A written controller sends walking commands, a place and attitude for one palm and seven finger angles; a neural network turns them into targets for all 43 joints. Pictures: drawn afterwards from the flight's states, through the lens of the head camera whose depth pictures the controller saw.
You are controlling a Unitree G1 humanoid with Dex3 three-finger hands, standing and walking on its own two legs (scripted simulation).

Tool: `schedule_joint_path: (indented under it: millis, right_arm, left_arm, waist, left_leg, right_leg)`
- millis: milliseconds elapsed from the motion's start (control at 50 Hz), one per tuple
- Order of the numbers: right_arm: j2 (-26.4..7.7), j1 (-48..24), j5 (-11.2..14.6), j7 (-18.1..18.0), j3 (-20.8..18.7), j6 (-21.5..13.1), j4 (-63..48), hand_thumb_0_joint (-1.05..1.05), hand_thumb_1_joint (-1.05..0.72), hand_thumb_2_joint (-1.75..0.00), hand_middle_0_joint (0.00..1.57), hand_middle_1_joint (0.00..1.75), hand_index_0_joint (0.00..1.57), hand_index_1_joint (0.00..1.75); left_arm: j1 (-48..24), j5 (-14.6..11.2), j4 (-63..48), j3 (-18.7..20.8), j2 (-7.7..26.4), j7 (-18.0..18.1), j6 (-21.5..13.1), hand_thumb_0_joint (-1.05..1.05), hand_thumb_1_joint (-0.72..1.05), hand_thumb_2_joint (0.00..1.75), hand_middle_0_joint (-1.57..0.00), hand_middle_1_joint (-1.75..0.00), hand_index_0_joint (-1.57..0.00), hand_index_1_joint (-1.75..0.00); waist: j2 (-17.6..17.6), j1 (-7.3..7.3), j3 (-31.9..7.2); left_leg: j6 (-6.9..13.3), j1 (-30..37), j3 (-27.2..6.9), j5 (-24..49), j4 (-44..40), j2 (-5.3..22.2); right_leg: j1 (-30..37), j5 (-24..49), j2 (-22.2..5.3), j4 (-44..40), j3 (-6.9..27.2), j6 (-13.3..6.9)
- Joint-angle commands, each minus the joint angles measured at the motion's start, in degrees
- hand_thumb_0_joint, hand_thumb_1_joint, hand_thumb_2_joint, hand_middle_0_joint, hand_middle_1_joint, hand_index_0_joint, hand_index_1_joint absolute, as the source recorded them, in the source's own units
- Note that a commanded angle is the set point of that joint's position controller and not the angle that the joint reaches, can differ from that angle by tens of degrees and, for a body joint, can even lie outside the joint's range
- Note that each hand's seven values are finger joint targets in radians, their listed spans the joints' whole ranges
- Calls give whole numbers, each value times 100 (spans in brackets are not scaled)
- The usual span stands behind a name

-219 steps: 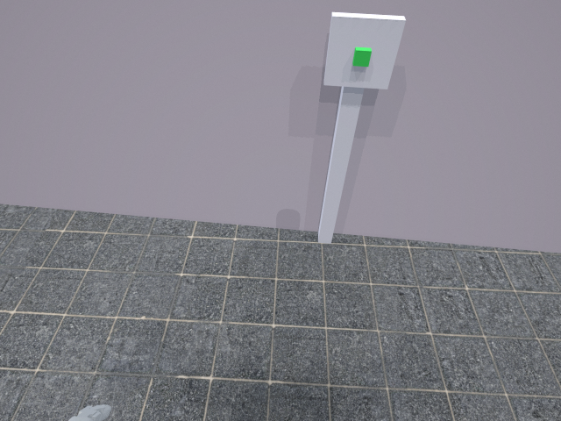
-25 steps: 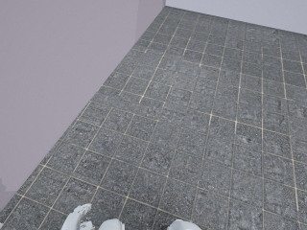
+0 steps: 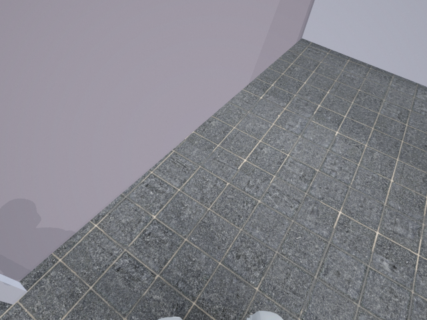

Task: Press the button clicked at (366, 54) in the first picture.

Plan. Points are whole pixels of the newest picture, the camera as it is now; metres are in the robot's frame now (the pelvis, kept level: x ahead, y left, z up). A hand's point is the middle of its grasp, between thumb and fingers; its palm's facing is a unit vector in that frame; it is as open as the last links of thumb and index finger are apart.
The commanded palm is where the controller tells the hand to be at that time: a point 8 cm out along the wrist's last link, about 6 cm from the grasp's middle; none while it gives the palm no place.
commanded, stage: turn to face it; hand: left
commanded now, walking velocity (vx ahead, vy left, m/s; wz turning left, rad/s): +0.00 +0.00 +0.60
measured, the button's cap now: out of the picture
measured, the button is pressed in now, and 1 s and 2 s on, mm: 0 0 0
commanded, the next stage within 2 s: take the last steps up to it in 1.38 s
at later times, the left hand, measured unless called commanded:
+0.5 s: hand out of the picture +0.02 +0.13 -0.14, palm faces +0.32 -0.91 -0.27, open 7.4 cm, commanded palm none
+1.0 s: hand out of the picture -0.08 +0.18 -0.16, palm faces +0.62 -0.74 -0.28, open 7.4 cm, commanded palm none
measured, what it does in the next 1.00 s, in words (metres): steps on the spot, turning left: right foot, then left foot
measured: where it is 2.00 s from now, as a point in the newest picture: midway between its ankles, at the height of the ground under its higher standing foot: outside the picture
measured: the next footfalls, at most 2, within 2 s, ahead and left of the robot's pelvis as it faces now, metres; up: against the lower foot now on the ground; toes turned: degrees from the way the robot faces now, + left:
right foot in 0.28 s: +0.04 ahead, -0.18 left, +0.00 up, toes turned +9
left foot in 0.72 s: -0.04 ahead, +0.07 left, +0.00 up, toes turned +35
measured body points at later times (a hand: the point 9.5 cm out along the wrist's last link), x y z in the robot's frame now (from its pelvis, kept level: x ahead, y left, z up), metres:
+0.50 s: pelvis -0.01 -0.08 +0.01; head +0.03 -0.10 +0.45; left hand +0.00 +0.18 -0.12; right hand +0.14 -0.32 -0.15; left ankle -0.04 +0.07 -0.64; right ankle +0.00 -0.18 -0.73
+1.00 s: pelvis -0.02 -0.05 +0.00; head +0.01 -0.02 +0.45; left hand -0.11 +0.22 -0.14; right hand +0.22 -0.19 -0.13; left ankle -0.07 +0.05 -0.73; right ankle +0.08 -0.17 -0.68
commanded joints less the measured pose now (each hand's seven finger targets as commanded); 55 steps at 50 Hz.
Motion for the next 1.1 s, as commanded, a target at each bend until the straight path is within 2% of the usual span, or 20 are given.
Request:
schedule_joint_path:
  millis: [0, 120, 220, 240, 260, 280, 300, 360, 500, 580, 620, 660, 680, 700, 720, 760, 820, 1020, 1060, 1080]
  right_arm:
    - [-1209, 319, 27, -49, -371, -77, -355, 0, -90, -90, 20, 30, 20, 30]
    - [-1397, 374, -8, -22, -490, 9, -382, 0, -90, -90, 20, 30, 20, 30]
    - [-1390, -93, 13, 32, -561, 117, -611, 0, -90, -90, 20, 30, 20, 30]
    - [-1150, -149, 56, 60, -539, 147, -689, 0, -90, -90, 20, 30, 20, 30]
    - [-666, -43, 75, 71, -468, 147, -835, 0, -90, -90, 20, 30, 20, 30]
    - [-964, -162, -37, 64, -509, 143, -864, 0, -90, -90, 20, 30, 20, 30]
    - [-967, -194, -31, 75, -532, 204, -834, 0, -90, -90, 20, 30, 20, 30]
    - [-903, 175, -6, 186, -469, 244, -473, 0, -90, -90, 20, 30, 20, 30]
    - [-798, -605, 33, 199, -343, 250, -626, 0, -90, -90, 20, 30, 20, 30]
    - [-765, -768, 64, 198, -256, 192, -678, 0, -90, -90, 20, 30, 20, 30]
    - [-786, -706, 83, 182, -234, 143, -695, 0, -90, -90, 20, 30, 20, 30]
    - [-976, -278, 53, 157, -285, 85, -629, 0, -90, -90, 20, 30, 20, 30]
    - [-1370, 195, 27, 144, -391, 18, -512, 0, -90, -90, 20, 30, 20, 30]
    - [-2077, 558, 23, 116, -567, -12, -497, 0, -90, -90, 20, 30, 20, 30]
    - [-2183, 938, 100, 80, -589, 24, -328, 0, -90, -90, 20, 30, 20, 30]
    - [-1840, 513, 60, -55, -499, -3, -368, 0, -90, -90, 20, 30, 20, 30]
    - [-1517, -259, 33, -41, -382, -39, -614, 0, -90, -90, 20, 30, 20, 30]
    - [-1596, -307, -8, 11, -487, 58, -677, 0, -90, -90, 20, 30, 20, 30]
    - [-1508, -377, 31, 20, -484, 71, -716, 0, -90, -90, 20, 30, 20, 30]
    - [-1362, -364, 69, 40, -467, 64, -746, 0, -90, -90, 20, 30, 20, 30]
  left_arm:
    - [-64, 21, -506, 92, 385, -11, -125, 0, 90, 90, -20, -30, -20, -30]
    - [-312, -14, -729, 72, 406, 10, -119, 0, 90, 90, -20, -30, -20, -30]
    - [510, -56, -632, 101, 578, 46, -145, 0, 90, 90, -20, -30, -20, -30]
    - [786, -5, -602, 164, 889, 81, -179, 0, 90, 90, -20, -30, -20, -30]
    - [662, 108, -726, 270, 1494, 119, -216, 0, 90, 90, -20, -30, -20, -30]
    - [137, 38, -923, 149, 1529, 120, -142, 0, 90, 90, -20, -30, -20, -30]
    - [-170, 32, -993, 192, 1302, 154, -187, 0, 90, 90, -20, -30, -20, -30]
    - [-601, 41, -1022, -9, 840, 91, -282, 0, 90, 90, -20, -30, -20, -30]
    - [386, 81, -689, 40, 1062, 83, -273, 0, 90, 90, -20, -30, -20, -30]
    - [546, 91, -616, 96, 1250, 68, -228, 0, 90, 90, -20, -30, -20, -30]
    - [539, 95, -575, 135, 1304, 59, -205, 0, 90, 90, -20, -30, -20, -30]
    - [411, 42, -576, 167, 1322, 33, -191, 0, 90, 90, -20, -30, -20, -30]
    - [381, -12, -657, 163, 1233, 2, -185, 0, 90, 90, -20, -30, -20, -30]
    - [207, -41, -945, 56, 829, -60, -190, 0, 90, 90, -20, -30, -20, -30]
    - [-173, 25, -1121, -3, 779, -18, -121, 0, 90, 90, -20, -30, -20, -30]
    - [-475, -14, -1009, 54, 791, 27, -79, 0, 90, 90, -20, -30, -20, -30]
    - [-122, 5, -783, 82, 778, -67, -61, 0, 90, 90, -20, -30, -20, -30]
    - [-88, -38, -993, 15, 628, -17, -114, 0, 90, 90, -20, -30, -20, -30]
    - [231, -42, -932, 31, 693, 3, -181, 0, 90, 90, -20, -30, -20, -30]
    - [473, -19, -894, 69, 875, 27, -239, 0, 90, 90, -20, -30, -20, -30]
  waist:
    - [746, -143, -867]
    - [987, -248, -872]
    - [980, 155, -925]
    - [324, 312, -886]
    - [-1651, 314, -656]
    - [-1260, 192, -369]
    - [-1464, 34, -263]
    - [-875, -277, 111]
    - [-944, 236, -178]
    - [-1269, 344, -450]
    - [-1315, 331, -587]
    - [-1094, 38, -788]
    - [-292, -239, -1197]
    - [1645, -457, -1344]
    - [1408, -584, -1318]
    - [1525, -475, -881]
    - [976, -78, -637]
    - [1087, -33, -644]
    - [916, 142, -753]
    - [480, 268, -826]
  left_leg:
    - [548, 1004, -1812, 841, -1285, 1409]
    - [601, 969, -2356, 877, -1128, 1308]
    - [165, -152, -2407, 73, -861, 795]
    - [-172, -1031, -2014, -745, -118, 371]
    - [-711, -2176, -688, -1814, 1605, -486]
    - [-648, -1839, -762, -2036, 2795, -197]
    - [-624, -1720, -827, -1875, 3351, -86]
    - [-788, -1561, -447, -895, 4079, 171]
    - [-935, -1270, 22, -1360, 2718, 272]
    - [-815, -723, 325, -1454, 1616, 206]
    - [-721, -320, 472, -1379, 949, 151]
    - [-596, 565, 513, -525, -222, 102]
    - [-355, 1917, -21, 855, -739, 569]
    - [398, 3109, -2049, 3345, -672, 2193]
    - [849, 2867, -2181, 4453, -613, 2633]
    - [763, 2051, -1795, 3733, -632, 2078]
    - [421, 1314, -1211, 2698, -808, 1409]
    - [495, 765, -2030, 1947, -646, 1221]
    - [285, 403, -2015, 1766, -272, 989]
    - [18, -41, -1819, 1091, 203, 708]
  right_leg:
    - [-252, 137, -24, -334, 69, 91]
    - [91, -143, 195, -1217, 100, 65]
    - [1904, 689, 385, -3417, -56, -111]
    - [2663, 457, -282, -4359, 557, -333]
    - [2817, -496, -2073, -5209, 2495, -993]
    - [1527, -329, -2505, -5239, 2279, -1207]
    - [1180, -40, -2208, -5206, 2229, -1136]
    - [1206, 1766, -1322, -4548, 390, -865]
    - [2294, 3486, -1566, -4102, -135, -997]
    - [2575, 4223, -1642, -3732, -377, -984]
    - [2623, 4461, -1693, -3444, -491, -918]
    - [2321, 4340, -1584, -2714, -855, -613]
    - [1382, 3599, -1400, -1629, -1015, -308]
    - [-580, -335, -550, -287, -1073, 150]
    - [-943, -1354, -427, 343, -462, 156]
    - [-925, -805, -452, 674, 18, 172]
    - [-432, -10, -314, 371, 7, 182]
    - [765, 127, 229, -2044, -96, 101]
    - [1549, 934, 288, -3108, -163, 57]
    - [2200, 1363, -28, -3907, 107, -11]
